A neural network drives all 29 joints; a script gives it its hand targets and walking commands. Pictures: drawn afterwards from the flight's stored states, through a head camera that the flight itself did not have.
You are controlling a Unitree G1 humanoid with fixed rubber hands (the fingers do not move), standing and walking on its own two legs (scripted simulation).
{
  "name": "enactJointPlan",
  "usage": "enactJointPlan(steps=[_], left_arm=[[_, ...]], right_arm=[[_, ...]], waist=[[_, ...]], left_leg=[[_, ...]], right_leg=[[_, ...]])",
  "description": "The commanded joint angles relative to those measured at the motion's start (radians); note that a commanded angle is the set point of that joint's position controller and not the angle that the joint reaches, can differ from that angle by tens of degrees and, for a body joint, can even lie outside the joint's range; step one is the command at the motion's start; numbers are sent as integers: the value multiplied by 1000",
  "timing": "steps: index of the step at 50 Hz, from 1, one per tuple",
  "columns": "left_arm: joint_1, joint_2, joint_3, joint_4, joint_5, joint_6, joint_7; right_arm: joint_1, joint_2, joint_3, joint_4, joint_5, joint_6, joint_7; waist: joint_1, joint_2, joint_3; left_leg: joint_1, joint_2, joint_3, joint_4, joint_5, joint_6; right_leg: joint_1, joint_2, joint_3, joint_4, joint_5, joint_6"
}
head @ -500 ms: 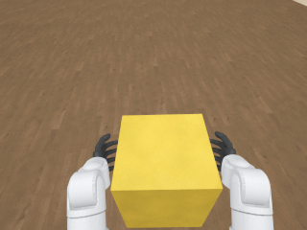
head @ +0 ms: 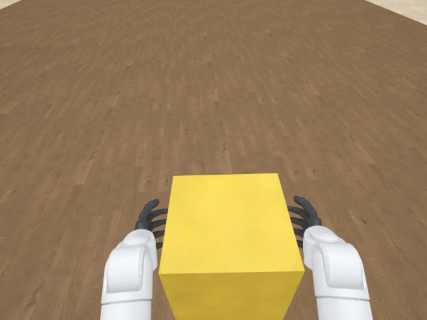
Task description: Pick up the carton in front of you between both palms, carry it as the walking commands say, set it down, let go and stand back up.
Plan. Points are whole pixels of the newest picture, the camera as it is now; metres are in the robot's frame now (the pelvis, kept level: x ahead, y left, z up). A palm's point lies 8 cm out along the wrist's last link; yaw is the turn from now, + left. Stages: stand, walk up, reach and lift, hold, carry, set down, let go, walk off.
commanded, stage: carry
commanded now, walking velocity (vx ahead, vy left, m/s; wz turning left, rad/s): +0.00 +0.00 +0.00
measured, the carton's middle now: (227, 252) +0.28 +0.00 -0.02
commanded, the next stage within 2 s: hold in 0.84 s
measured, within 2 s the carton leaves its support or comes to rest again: neither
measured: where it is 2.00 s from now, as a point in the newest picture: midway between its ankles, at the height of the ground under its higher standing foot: outside the picture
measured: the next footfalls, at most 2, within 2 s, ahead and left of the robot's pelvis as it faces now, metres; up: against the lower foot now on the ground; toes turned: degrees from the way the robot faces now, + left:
none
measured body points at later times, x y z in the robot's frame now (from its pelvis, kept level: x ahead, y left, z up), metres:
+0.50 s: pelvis -0.02 -0.01 +0.00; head -0.04 +0.00 +0.45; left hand +0.29 +0.14 +0.03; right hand +0.28 -0.16 +0.03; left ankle +0.03 +0.11 -0.74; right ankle -0.04 -0.11 -0.74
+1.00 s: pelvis -0.03 -0.01 +0.01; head -0.04 +0.00 +0.46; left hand +0.28 +0.13 +0.03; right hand +0.26 -0.18 +0.03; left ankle +0.03 +0.12 -0.74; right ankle -0.04 -0.11 -0.74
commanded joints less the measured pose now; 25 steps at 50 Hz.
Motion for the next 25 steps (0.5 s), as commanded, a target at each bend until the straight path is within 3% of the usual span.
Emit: enactJointPlan(steps=[1, 10, 17, 21, 25], left_arm=[[-451, -849, -630, -33, -309, -73, -234], [-487, -813, -494, 140, -190, -257, -231], [-567, -871, -410, 294, -127, -404, -246], [-569, -908, -433, 296, -136, -422, -252], [-533, -919, -490, 240, -173, -386, -251]], right_arm=[[-453, 845, 630, -28, 308, -73, 234], [-484, 810, 490, 145, 190, -257, 233], [-565, 865, 408, 299, 127, -405, 248], [-571, 903, 431, 302, 134, -425, 255], [-535, 916, 486, 243, 171, -388, 253]], waist=[[0, 1, -170], [-1, 1, -169], [-1, 4, -196], [-1, 5, -220], [0, 5, -237]], left_leg=[[120, 102, -111, -64, 187, 1], [106, 104, -114, -78, 138, -2], [115, 104, -117, -77, 137, 1], [126, 105, -115, -67, 165, 1], [134, 107, -111, -55, 212, 0]], right_leg=[[-18, -103, 94, -97, 160, -14], [-42, -102, 105, -108, 111, -19], [-39, -98, 111, -100, 108, -27], [-27, -97, 109, -87, 135, -27], [-15, -96, 104, -72, 181, -23]])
